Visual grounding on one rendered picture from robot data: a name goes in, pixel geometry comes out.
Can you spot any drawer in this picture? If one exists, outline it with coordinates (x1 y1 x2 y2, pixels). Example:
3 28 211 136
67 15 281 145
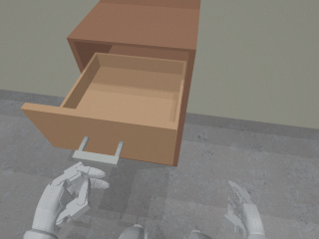
21 52 186 165

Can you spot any robot right shin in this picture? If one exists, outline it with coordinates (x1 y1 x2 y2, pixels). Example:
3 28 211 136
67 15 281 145
190 229 201 233

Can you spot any robot left thigh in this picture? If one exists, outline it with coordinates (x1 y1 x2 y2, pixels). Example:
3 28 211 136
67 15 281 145
119 226 149 239

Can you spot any cabinet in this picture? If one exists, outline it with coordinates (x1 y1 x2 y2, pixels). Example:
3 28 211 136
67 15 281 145
67 0 201 167

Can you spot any handle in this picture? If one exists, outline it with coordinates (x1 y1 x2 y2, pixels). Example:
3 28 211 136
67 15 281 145
72 136 124 168

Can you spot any robot left forearm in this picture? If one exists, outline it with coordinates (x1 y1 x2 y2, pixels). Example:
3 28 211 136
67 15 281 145
23 229 58 239

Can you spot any robot right hand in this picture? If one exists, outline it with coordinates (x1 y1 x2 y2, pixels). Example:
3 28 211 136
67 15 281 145
224 180 265 239

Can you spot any robot left hand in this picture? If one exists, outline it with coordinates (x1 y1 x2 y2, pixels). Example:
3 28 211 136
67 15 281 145
32 161 110 235

